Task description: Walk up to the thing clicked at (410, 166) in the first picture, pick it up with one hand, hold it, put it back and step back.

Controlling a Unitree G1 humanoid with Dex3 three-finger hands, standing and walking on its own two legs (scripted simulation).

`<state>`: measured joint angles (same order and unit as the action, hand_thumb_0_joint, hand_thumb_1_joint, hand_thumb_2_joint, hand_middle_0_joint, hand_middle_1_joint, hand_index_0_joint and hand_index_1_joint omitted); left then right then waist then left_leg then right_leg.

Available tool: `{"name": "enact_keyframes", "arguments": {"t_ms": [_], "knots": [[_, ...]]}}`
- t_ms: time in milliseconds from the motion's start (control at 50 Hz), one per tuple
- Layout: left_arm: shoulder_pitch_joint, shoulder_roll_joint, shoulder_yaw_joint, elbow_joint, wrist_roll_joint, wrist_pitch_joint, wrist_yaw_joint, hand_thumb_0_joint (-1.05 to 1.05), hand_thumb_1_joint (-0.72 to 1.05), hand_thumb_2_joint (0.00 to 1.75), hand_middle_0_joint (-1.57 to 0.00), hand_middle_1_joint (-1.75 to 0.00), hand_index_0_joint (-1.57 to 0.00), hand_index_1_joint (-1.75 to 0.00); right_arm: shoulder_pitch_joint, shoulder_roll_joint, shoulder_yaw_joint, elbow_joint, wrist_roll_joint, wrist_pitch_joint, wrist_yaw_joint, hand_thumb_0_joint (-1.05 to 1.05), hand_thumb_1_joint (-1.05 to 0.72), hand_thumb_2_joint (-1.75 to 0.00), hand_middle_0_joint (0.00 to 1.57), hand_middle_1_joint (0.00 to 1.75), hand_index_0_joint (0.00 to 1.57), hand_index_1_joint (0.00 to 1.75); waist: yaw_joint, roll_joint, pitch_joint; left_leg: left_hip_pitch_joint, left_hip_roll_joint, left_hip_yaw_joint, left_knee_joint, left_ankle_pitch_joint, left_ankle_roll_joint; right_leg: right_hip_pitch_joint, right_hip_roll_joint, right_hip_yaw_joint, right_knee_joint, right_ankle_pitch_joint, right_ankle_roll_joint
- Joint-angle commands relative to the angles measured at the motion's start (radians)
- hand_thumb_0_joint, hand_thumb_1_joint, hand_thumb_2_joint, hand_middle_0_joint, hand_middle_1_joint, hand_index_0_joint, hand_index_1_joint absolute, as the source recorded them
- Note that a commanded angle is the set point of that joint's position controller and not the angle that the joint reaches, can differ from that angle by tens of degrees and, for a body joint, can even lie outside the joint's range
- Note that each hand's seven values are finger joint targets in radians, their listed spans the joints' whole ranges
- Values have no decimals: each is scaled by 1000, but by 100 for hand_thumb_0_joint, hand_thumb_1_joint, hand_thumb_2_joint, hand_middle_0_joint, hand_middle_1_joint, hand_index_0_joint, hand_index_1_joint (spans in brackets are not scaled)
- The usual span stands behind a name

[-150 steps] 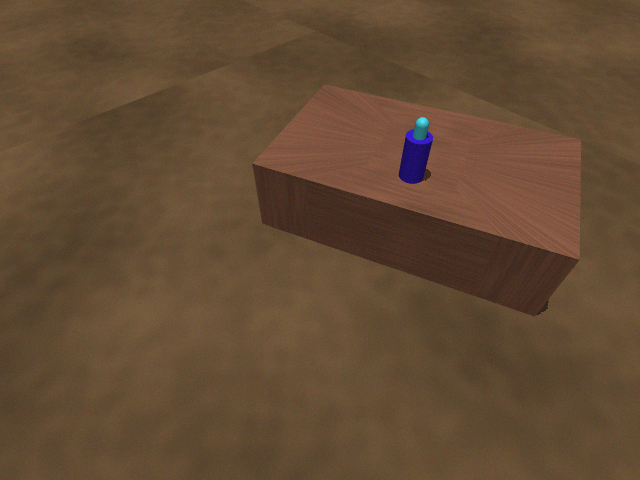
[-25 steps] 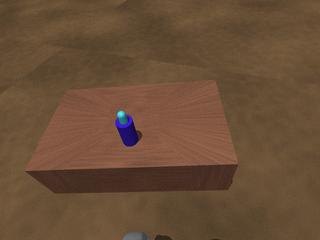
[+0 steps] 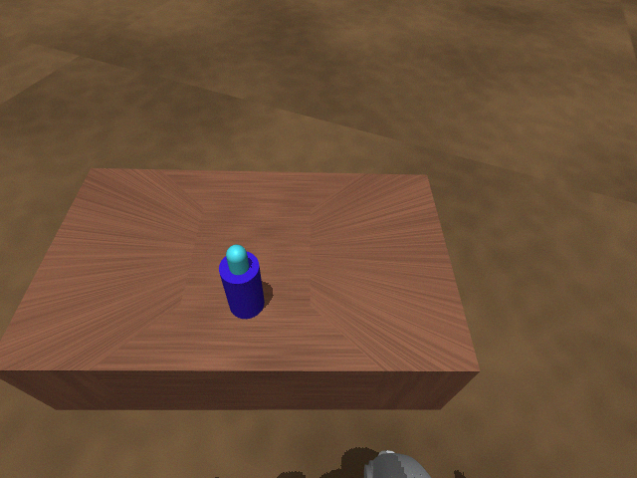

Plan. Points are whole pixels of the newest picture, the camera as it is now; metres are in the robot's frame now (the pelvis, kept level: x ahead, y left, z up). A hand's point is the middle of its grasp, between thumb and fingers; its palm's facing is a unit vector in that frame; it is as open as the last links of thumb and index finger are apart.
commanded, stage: walk up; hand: left
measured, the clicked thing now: (241, 278) +0.57 +0.19 -0.32
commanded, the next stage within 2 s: stand in 1.58 s
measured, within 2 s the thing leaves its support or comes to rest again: neither
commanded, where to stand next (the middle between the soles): +0.09 -0.02 m, yaw +1 degrees
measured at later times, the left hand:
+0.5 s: hand out of the picture +0.13 +0.23 -0.14, palm faces -0.03 -0.94 -0.34, open 7.4 cm
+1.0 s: hand out of the picture +0.09 +0.25 -0.14, palm faces +0.03 -0.94 -0.33, open 7.4 cm
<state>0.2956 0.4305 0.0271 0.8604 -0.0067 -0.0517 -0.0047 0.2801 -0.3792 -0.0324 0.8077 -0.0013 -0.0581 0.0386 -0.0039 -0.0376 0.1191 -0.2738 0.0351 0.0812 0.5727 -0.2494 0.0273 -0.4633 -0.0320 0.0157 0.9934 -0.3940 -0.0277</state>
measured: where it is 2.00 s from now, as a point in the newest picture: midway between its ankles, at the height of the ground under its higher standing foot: outside the picture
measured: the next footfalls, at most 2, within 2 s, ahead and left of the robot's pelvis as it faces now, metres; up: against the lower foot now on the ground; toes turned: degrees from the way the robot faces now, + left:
right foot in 0.16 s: +0.12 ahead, -0.13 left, +0.00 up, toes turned -1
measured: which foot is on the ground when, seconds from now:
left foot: down 0.00-1.00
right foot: up 0.00-0.14, down 0.16-1.00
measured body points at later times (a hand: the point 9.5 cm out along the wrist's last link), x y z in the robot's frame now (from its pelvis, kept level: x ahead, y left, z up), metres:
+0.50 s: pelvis +0.01 -0.01 +0.00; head +0.02 -0.02 +0.45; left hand +0.13 +0.28 -0.12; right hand +0.08 -0.31 -0.14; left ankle +0.03 +0.12 -0.73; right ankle +0.08 -0.13 -0.73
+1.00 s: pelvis +0.03 -0.01 +0.01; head +0.04 -0.01 +0.46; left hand +0.09 +0.30 -0.12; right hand +0.13 -0.30 -0.12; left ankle +0.03 +0.12 -0.73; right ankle +0.08 -0.13 -0.73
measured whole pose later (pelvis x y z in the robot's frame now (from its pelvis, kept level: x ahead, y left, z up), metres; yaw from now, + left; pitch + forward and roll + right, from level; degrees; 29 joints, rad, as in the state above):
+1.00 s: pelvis +0.03 -0.01 +0.01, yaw +1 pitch -2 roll +0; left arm 0.09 0.34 0.01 1.18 0.00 -0.01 -0.02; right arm 0.09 -0.36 0.01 1.14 0.00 -0.02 0.01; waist 0.02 0.01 0.05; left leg -0.12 0.02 0.03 0.36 -0.20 -0.01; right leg -0.20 -0.03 -0.05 0.35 -0.12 0.01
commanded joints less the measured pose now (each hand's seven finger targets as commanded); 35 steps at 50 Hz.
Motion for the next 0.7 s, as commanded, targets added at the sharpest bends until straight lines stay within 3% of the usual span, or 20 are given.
{"name": "enact_keyframes", "arguments": {"t_ms": [0,20,60,80,120,140,160,180,200,240,260,320,340,360,380,400,440,500,560,680], "knots": [[57,134,53,-29,2,-8,14,0,90,90,-20,-30,-20,-30,-1,-254,-71,-62,-4,-9,-36,0,-90,-90,20,30,20,30,9,201,-105,51,231,-144,-112,628,195,56,-31,-28,-173,83,18],[39,133,56,-24,3,-7,16,0,90,90,-20,-30,-20,-30,-8,-250,-65,-59,-2,-5,-39,0,-90,-90,20,30,20,30,5,198,-114,35,217,-130,-81,680,182,86,-17,-38,-193,106,15],[27,122,56,-14,2,0,21,0,90,90,-20,-30,-20,-30,-20,-253,-64,-51,6,5,-43,0,-90,-90,20,30,20,30,6,208,-142,25,219,-140,-41,650,171,143,9,-58,-244,143,6],[29,125,57,-5,3,2,21,0,90,90,-20,-30,-20,-30,-38,-252,-61,-54,11,11,-44,0,-90,-90,20,30,20,30,16,192,-159,-3,208,-135,-12,595,160,195,14,-60,-286,180,1],[39,139,61,17,11,0,23,0,90,90,-20,-30,-20,-30,-91,-225,-47,-54,21,25,-41,0,-90,-90,20,30,20,30,51,136,-184,-74,174,-133,53,308,106,312,15,-37,-423,277,-25],[27,174,69,16,18,-6,27,0,90,90,-20,-30,-20,-30,-87,-186,-33,-51,24,29,-42,0,-90,-90,20,30,20,30,55,54,-193,-109,149,-120,104,167,65,348,-48,54,-490,317,-43],[-26,227,77,-1,29,-15,28,0,90,90,-20,-30,-20,-30,-47,-144,-18,-41,26,33,-41,0,-90,-90,20,30,20,30,19,-100,-208,-151,64,-75,192,-21,14,341,-217,299,-561,359,-99],[-100,249,73,-9,17,-12,24,0,90,90,-20,-30,-20,-30,-32,-160,-23,-12,25,47,-49,0,-90,-90,20,30,20,30,5,-137,-179,-88,-7,-72,239,-294,0,209,-329,404,-608,336,-210],[-168,252,68,-18,19,-6,24,0,90,90,-20,-30,-20,-30,-19,-198,-36,27,16,53,-55,0,-90,-90,20,30,20,30,-2,-151,-144,-11,13,-85,270,-322,0,104,-331,408,-594,297,-231],[-171,198,50,0,18,0,23,0,90,90,-20,-30,-20,-30,-43,-200,-33,62,23,48,-47,0,-90,-90,20,30,20,30,-7,-129,-113,3,10,-88,163,-285,7,84,-229,268,-593,245,-154],[-188,196,48,9,20,0,25,0,90,90,-20,-30,-20,-30,-39,-193,-32,80,24,45,-43,0,-90,-90,20,30,20,30,-19,-144,-121,0,11,-81,99,-189,5,119,-202,233,-581,243,-121],[-212,160,40,18,16,7,18,0,90,90,-20,-30,-20,-30,-24,-201,-28,125,7,31,-46,0,-90,-90,20,30,20,30,-16,-113,-198,126,41,-113,-58,23,3,128,-163,172,-524,277,-70],[-204,146,35,34,11,9,16,0,90,90,-20,-30,-20,-30,-77,-218,-28,123,0,26,-45,0,-90,-90,20,30,20,30,-2,-62,-216,110,76,-176,-90,6,21,139,-130,140,-518,244,-40],[-216,149,38,53,10,14,13,0,90,90,-20,-30,-20,-30,-121,-218,-24,122,-1,24,-40,0,-90,-90,20,30,20,30,16,-56,-188,37,87,-190,-108,-79,28,174,-106,120,-550,113,-21],[-236,156,40,67,14,17,11,0,90,90,-20,-30,-20,-30,-136,-209,-19,137,-1,26,-36,0,-90,-90,20,30,20,30,20,-69,-158,3,76,-165,-110,-152,27,180,-111,134,-600,-22,-20],[-247,154,40,74,16,18,9,0,90,90,-20,-30,-20,-30,-141,-200,-14,154,-4,29,-32,0,-90,-90,20,30,20,30,20,-61,-134,11,61,-146,-119,-161,20,158,-124,159,-638,-102,-22],[-277,154,38,88,18,20,6,0,90,90,-20,-30,-20,-30,-125,-196,-11,184,-10,28,-31,0,-90,-90,20,30,20,30,3,-38,-107,19,63,-150,-162,-149,14,137,-127,162,-654,-128,-25],[-269,129,33,121,11,21,0,0,90,90,-20,-30,-20,-30,-163,-214,-7,211,-14,14,-31,0,-90,-90,20,30,20,30,25,55,-110,-31,102,-202,-259,-167,19,232,-89,95,-611,27,-16],[-269,124,30,156,9,19,-3,0,90,90,-20,-30,-20,-30,-196,-205,1,225,-12,7,-34,0,-90,-90,20,30,20,30,34,67,-123,-29,109,-190,-281,-83,12,304,-87,77,-616,157,-10],[-288,120,21,204,4,23,-7,0,90,90,-20,-30,-20,-30,-209,-207,1,259,-10,7,-39,0,-90,-90,20,30,20,30,27,85,-127,24,111,-178,-309,-25,2,328,-88,59,-652,222,1]]}}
